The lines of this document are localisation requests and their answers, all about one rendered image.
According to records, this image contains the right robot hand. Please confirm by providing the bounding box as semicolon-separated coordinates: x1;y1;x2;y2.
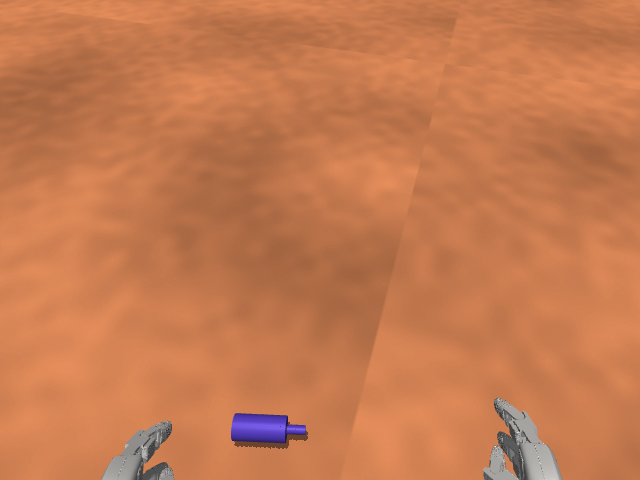
483;398;563;480

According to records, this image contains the left robot hand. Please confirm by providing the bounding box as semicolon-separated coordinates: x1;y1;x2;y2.
101;421;174;480

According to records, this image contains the bottle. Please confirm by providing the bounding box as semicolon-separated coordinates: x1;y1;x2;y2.
231;413;306;443

